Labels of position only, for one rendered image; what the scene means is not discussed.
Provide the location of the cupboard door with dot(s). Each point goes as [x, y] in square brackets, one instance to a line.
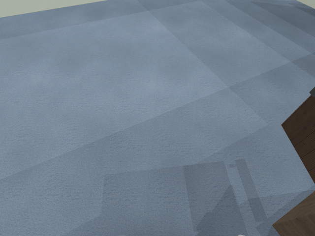
[300, 129]

